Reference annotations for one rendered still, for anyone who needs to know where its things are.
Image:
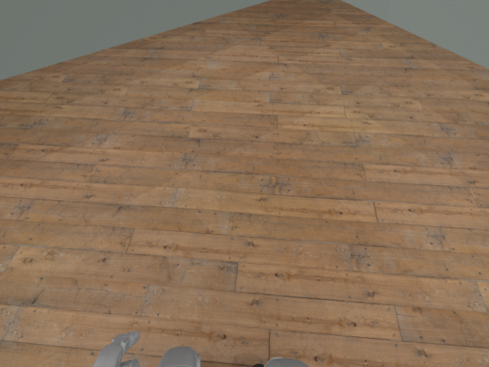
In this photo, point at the robot left thigh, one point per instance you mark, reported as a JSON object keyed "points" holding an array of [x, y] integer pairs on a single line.
{"points": [[181, 356]]}

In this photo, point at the robot left hand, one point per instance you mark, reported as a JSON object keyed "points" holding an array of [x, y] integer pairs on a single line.
{"points": [[111, 355]]}

